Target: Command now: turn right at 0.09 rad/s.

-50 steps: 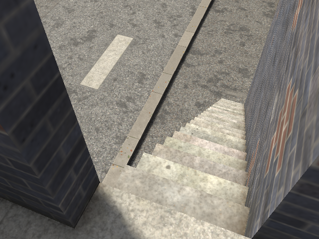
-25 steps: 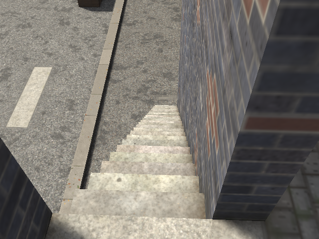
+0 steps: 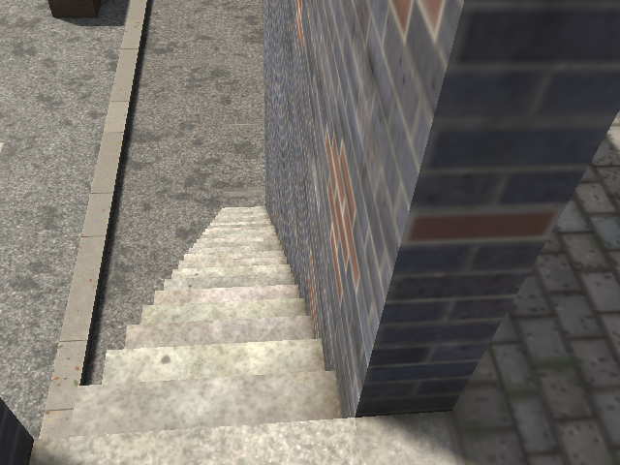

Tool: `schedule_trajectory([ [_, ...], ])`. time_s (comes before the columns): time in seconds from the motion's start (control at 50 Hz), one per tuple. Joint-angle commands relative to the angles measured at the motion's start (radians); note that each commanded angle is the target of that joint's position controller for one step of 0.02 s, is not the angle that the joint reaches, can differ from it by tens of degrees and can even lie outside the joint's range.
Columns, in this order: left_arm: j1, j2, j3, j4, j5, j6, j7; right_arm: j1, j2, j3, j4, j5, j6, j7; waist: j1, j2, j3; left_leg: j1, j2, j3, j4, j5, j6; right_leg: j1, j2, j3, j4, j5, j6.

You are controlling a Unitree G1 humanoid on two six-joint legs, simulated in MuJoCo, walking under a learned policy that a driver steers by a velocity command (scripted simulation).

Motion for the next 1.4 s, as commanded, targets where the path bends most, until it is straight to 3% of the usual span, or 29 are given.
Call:
schedule_trajectory([
  [0.02, 0.009, 0.104, 0.024, -0.043, -0.004, -0.006, 0.005, -0.044, -0.113, -0.009, -0.044, 0.001, -0.032, 0.008, 0.015, 0.221, -0.008, -0.032, 0.296, -0.288, -0.247, 0.192, 0.14, 0.006, -0.052, 0.003, 0.034, -0.051, 0.002],
  [0.06, 0.01, 0.083, 0.02, -0.02, 0.005, -0.013, -0.002, -0.062, -0.124, -0.007, -0.024, 0.004, -0.034, 0.001, 0.025, 0.199, -0.01, 0.007, 0.208, -0.193, -0.207, 0.216, 0.075, 0.046, -0.059, -0.018, -0.094, 0.119, 0.013],
  [0.12, 0.039, 0.091, 0.015, 0.02, 0.012, -0.026, 0.0, -0.022, -0.144, -0.016, 0.008, 0.009, -0.039, 0.002, 0.005, 0.14, -0.069, 0.059, 0.174, -0.165, -0.168, 0.243, 0.037, 0.112, -0.101, 0.006, -0.178, 0.257, 0.03],
  [0.16, 0.038, 0.096, 0.02, 0.05, -0.003, -0.028, 0.007, -0.011, -0.113, -0.008, 0.032, 0.01, -0.039, 0.006, -0.013, 0.068, -0.031, 0.057, 0.139, -0.143, -0.192, 0.174, 0.024, 0.078, -0.116, 0.032, -0.176, 0.261, 0.04],
  [0.32, 0.071, 0.085, 0.02, 0.143, 0.002, -0.044, 0.024, -0.007, -0.11, -0.008, 0.14, 0.013, -0.035, -0.001, -0.015, 0.016, -0.017, 0.102, 0.13, -0.113, -0.164, 0.182, 0.026, 0.07, -0.131, 0.046, -0.231, 0.29, 0.025],
  [0.42, 0.082, 0.083, 0.018, 0.183, 0.0, -0.047, 0.031, -0.006, -0.102, -0.003, 0.196, 0.011, -0.03, -0.005, -0.014, 0.047, -0.006, 0.085, 0.124, -0.108, -0.167, 0.17, 0.023, 0.083, -0.138, 0.049, -0.239, 0.296, 0.016],
  [0.48, 0.092, 0.082, 0.024, 0.188, 0.01, -0.045, 0.028, 0.038, -0.15, -0.023, 0.23, 0.011, -0.016, -0.003, -0.028, 0.115, 0.003, 0.074, 0.12, -0.161, -0.195, -0.316, 0.079, -0.006, -0.058, -0.021, -0.121, -0.059, -0.017],
  [0.52, 0.048, 0.056, 0.021, 0.154, 0.023, -0.052, 0.016, 0.12, -0.175, -0.036, 0.261, 0.008, -0.006, 0.0, -0.059, 0.194, 0.093, 0.043, 0.24, -0.34, -0.303, -0.6, 0.165, -0.168, -0.033, -0.087, 0.045, -0.15, -0.027],
  [0.56, 0.059, 0.024, 0.013, 0.151, 0.026, -0.064, 0.011, 0.119, -0.173, -0.042, 0.268, -0.004, -0.016, 0.002, -0.039, 0.175, 0.131, -0.037, 0.307, -0.408, -0.324, -0.53, 0.202, -0.175, -0.068, -0.098, 0.123, -0.066, -0.028],
  [0.6, 0.148, 0.015, 0.015, 0.174, 0.022, -0.087, 0.006, 0.04, -0.166, -0.041, 0.242, 0.0, -0.024, 0.003, 0.026, 0.177, 0.098, -0.127, 0.276, -0.348, -0.279, -0.49, 0.176, -0.042, -0.069, -0.103, 0.035, -0.068, -0.055],
  [0.64, 0.292, 0.035, 0.025, 0.233, 0.018, -0.101, 0.008, -0.048, -0.139, -0.036, 0.203, 0.009, -0.035, 0.01, 0.09, 0.082, 0.094, -0.3, 0.162, -0.21, -0.117, -0.414, 0.111, 0.19, -0.084, -0.025, -0.154, -0.068, -0.077],
  [0.68, 0.44, 0.167, 0.062, 0.278, 0.019, -0.099, 0.009, -0.093, -0.077, -0.019, 0.151, -0.003, -0.057, 0.03, 0.125, -0.26, 0.083, -0.517, -0.013, 0.052, 0.341, -0.314, 0.041, 0.31, -0.372, 0.487, -0.436, -0.384, -0.183],
  [0.7, 0.394, 0.119, 0.051, 0.27, 0.026, -0.095, 0.008, -0.089, -0.131, -0.035, 0.16, -0.026, -0.061, 0.032, 0.095, -0.152, 0.117, -0.556, 0.028, -0.006, 0.507, -0.299, 0.049, 0.272, -0.398, 0.51, -0.416, -0.341, -0.209],
  [0.72, 0.339, 0.089, 0.04, 0.251, 0.022, -0.099, 0.006, -0.066, -0.116, -0.033, 0.175, -0.023, -0.067, 0.036, 0.057, -0.071, 0.12, -0.556, 0.06, -0.033, 0.57, -0.235, 0.053, 0.24, -0.373, 0.438, -0.405, -0.238, -0.204],
  [0.78, 0.292, 0.059, 0.026, 0.245, 0.008, -0.125, 0.01, -0.044, -0.093, -0.03, 0.192, -0.021, -0.082, 0.049, 0.006, -0.002, 0.072, -0.517, 0.099, -0.024, 0.61, -0.076, 0.028, 0.239, -0.298, 0.243, -0.395, 0.15, -0.167],
  [0.88, 0.397, 0.042, 0.011, 0.296, 0.019, -0.131, 0.014, -0.173, -0.056, -0.017, 0.133, -0.019, -0.064, 0.051, 0.029, -0.022, 0.055, -0.604, 0.088, 0.048, 0.602, -0.036, -0.013, 0.313, -0.281, 0.108, -0.335, 0.633, -0.165],
  [0.96, 0.341, 0.055, 0.002, 0.269, 0.024, -0.123, 0.019, -0.275, -0.029, 0.003, 0.082, -0.005, -0.066, 0.039, 0.029, -0.051, 0.063, -0.423, 0.045, 0.106, 0.357, 0.04, -0.007, 0.212, -0.234, 0.015, -0.31, 0.872, -0.135],
  [1.0, 0.307, 0.07, 0.002, 0.261, 0.02, -0.127, 0.016, -0.23, -0.048, -0.002, 0.091, 0.003, -0.067, 0.027, 0.001, -0.083, 0.031, -0.25, -0.004, 0.131, 0.229, 0.075, 0.027, 0.19, -0.215, -0.024, -0.245, 1.072, -0.108],
  [1.04, 0.281, 0.085, 0.006, 0.259, 0.014, -0.129, 0.013, -0.06, -0.084, -0.021, 0.137, 0.007, -0.079, 0.017, -0.072, -0.098, -0.063, -0.068, -0.037, 0.113, 0.144, 0.092, 0.069, 0.218, -0.224, -0.022, -0.031, 1.196, -0.094],
  [1.06, 0.253, 0.09, 0.009, 0.258, -0.002, -0.126, 0.011, 0.074, -0.081, -0.029, 0.18, 0.007, -0.092, 0.016, -0.141, -0.077, -0.105, 0.076, -0.03, 0.113, 0.028, 0.194, 0.084, 0.183, -0.206, -0.038, 0.124, 1.1, -0.083],
  [1.08, 0.238, 0.065, 0.001, 0.242, -0.015, -0.127, 0.006, 0.163, -0.12, -0.043, 0.203, -0.011, -0.106, 0.024, -0.173, -0.003, -0.149, 0.254, 0.083, -0.008, -0.016, 0.326, 0.094, 0.037, -0.152, -0.055, 0.325, 0.859, -0.051],
  [1.1, 0.254, -0.012, -0.013, 0.205, -0.007, -0.123, 0.017, 0.179, -0.162, -0.038, 0.199, -0.036, -0.128, 0.037, -0.117, 0.202, -0.224, 0.375, 0.365, -0.325, -0.015, 0.871, 0.117, -0.131, 0.0, -0.132, 0.655, 0.031, 0.006],
  [1.12, 0.417, -0.031, -0.008, 0.249, -0.038, -0.09, 0.033, 0.132, -0.143, -0.028, 0.209, 0.0, -0.121, 0.048, -0.031, 0.24, -0.33, 0.373, 0.437, -0.474, -0.039, 1.074, 0.229, -0.179, 0.044, -0.004, 0.805, -0.141, 0.022],
  [1.14, 0.401, -0.017, -0.011, 0.263, -0.016, -0.077, 0.039, 0.003, -0.086, -0.016, 0.176, 0.019, -0.113, 0.057, 0.0, 0.17, -0.243, 0.231, 0.394, -0.395, -0.085, 0.844, 0.241, -0.18, -0.021, -0.012, 0.846, -0.113, 0.029],
  [1.18, 0.286, -0.013, -0.006, 0.241, 0.007, -0.071, 0.034, -0.124, -0.008, 0.016, 0.151, -0.004, -0.12, 0.052, 0.033, 0.107, -0.093, 0.009, 0.306, -0.251, -0.168, 0.658, 0.182, -0.159, -0.065, -0.047, 0.765, -0.099, 0.036],
  [1.22, 0.251, -0.02, -0.011, 0.242, 0.002, -0.062, 0.018, -0.16, -0.011, 0.034, 0.148, -0.023, -0.13, 0.046, 0.055, 0.094, -0.066, -0.132, 0.253, -0.099, -0.189, 0.769, 0.123, -0.015, -0.085, -0.058, 0.558, -0.094, 0.044],
  [1.3, 0.105, -0.036, -0.031, 0.224, -0.013, -0.059, 0.021, -0.072, -0.051, 0.036, 0.18, -0.009, -0.137, 0.036, -0.01, 0.148, -0.109, 0.015, 0.209, -0.072, -0.196, 0.71, 0.058, 0.042, -0.055, -0.092, 0.085, -0.03, 0.06],
  [1.34, 0.083, -0.03, -0.036, 0.228, -0.019, -0.058, 0.024, -0.071, -0.052, 0.034, 0.179, -0.007, -0.117, 0.032, -0.019, 0.158, -0.121, 0.03, 0.211, -0.116, -0.225, 0.404, 0.056, 0.058, -0.063, -0.08, -0.092, 0.065, 0.066],
  [1.4, 0.024, -0.03, -0.05, 0.223, 0.005, -0.061, 0.019, -0.115, -0.059, 0.033, 0.162, 0.001, -0.092, 0.042, -0.025, 0.128, -0.061, -0.124, 0.199, -0.186, -0.344, -0.21, 0.033, 0.124, -0.104, -0.023, -0.168, 0.188, 0.063],
])
Keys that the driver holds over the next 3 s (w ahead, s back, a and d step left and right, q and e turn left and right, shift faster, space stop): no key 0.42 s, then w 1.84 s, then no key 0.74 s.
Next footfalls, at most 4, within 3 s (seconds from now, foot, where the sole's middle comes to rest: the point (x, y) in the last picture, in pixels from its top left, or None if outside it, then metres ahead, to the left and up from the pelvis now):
1.08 left None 0.35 0.05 -0.77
1.40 right None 0.37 -0.14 -0.77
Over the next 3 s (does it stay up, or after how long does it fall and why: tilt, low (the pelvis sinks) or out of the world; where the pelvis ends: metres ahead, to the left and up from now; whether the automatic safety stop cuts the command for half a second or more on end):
stays up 0.29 -0.10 0.01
